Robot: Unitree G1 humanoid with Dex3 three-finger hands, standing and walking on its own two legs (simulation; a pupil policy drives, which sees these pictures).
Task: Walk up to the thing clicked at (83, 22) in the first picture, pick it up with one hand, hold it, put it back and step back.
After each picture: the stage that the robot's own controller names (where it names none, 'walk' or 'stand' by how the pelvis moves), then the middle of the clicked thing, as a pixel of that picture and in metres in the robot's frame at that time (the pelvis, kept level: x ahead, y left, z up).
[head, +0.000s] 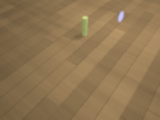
stand; (84, 26) +1.70 -0.02 -0.66
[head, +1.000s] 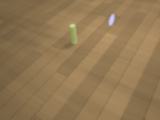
walk; (73, 34) +1.57 +0.26 -0.63
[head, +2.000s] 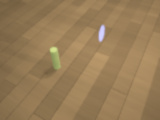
walk; (55, 58) +1.04 +0.33 -0.64
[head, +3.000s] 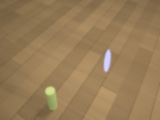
walk; (51, 99) +0.60 +0.24 -0.63
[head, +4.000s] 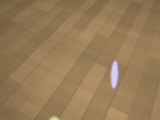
stand; out of the picture +0.38 +0.18 -0.63
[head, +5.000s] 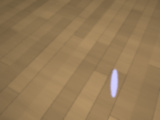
stand; out of the picture +0.33 +0.20 -0.65
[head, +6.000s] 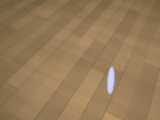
stand; out of the picture +0.38 +0.22 -0.65
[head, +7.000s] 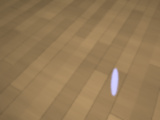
stand; out of the picture +0.37 +0.21 -0.66
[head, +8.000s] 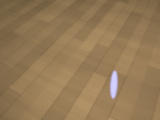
stand; out of the picture +0.35 +0.22 -0.66
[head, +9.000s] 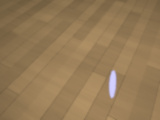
stand; out of the picture +0.35 +0.22 -0.66
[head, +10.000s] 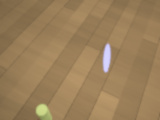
go down; (44, 114) +0.38 +0.22 -0.60
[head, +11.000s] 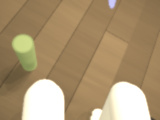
go down; (27, 55) +0.45 +0.24 -0.24
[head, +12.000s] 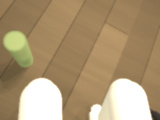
close in; (21, 52) +0.44 +0.24 -0.24
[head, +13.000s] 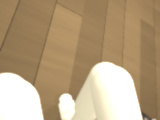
close; out of the picture +0.43 +0.29 -0.16
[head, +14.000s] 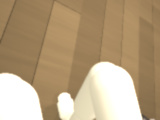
lift; out of the picture +0.41 +0.29 -0.16
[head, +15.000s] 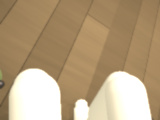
lift; out of the picture +0.31 +0.28 -0.13
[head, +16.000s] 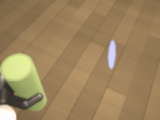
lift; (29, 88) +0.31 +0.18 +0.04
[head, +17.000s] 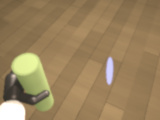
hold; (37, 86) +0.33 +0.16 +0.03
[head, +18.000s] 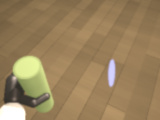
crouch; (37, 89) +0.32 +0.16 +0.04
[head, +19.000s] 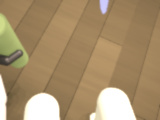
crouch; (8, 46) +0.45 +0.22 -0.05
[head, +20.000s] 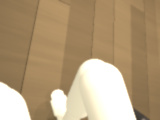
lower; out of the picture +0.44 +0.29 -0.17
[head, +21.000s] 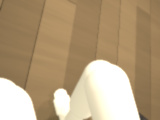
lower; out of the picture +0.44 +0.30 -0.17
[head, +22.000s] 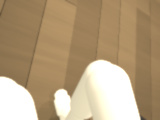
lower; out of the picture +0.43 +0.30 -0.17
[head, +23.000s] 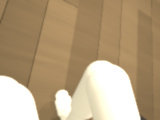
lower; out of the picture +0.42 +0.30 -0.17
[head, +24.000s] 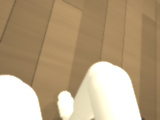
loosen; out of the picture +0.42 +0.27 -0.16
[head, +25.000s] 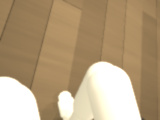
withdraw; out of the picture +0.42 +0.27 -0.17
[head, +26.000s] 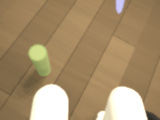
walk; (41, 62) +0.45 +0.21 -0.29
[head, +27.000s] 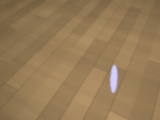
stand; out of the picture +0.36 +0.18 -0.59
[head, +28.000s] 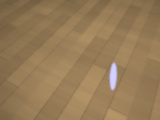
stand; out of the picture +0.38 +0.19 -0.60
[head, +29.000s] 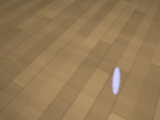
stand; out of the picture +0.38 +0.18 -0.63
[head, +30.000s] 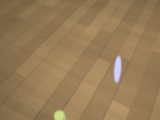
walk; out of the picture +0.41 +0.17 -0.65
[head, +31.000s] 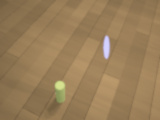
walk; (60, 92) +0.57 +0.13 -0.64
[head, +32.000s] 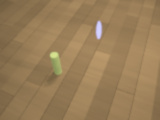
walk; (56, 63) +0.89 +0.32 -0.62
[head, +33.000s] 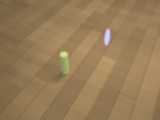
stand; (64, 63) +1.00 +0.20 -0.65
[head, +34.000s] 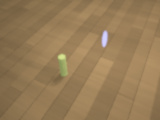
stand; (63, 65) +1.01 +0.22 -0.66
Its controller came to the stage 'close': yes
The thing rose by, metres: 0.68
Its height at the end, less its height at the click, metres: +0.00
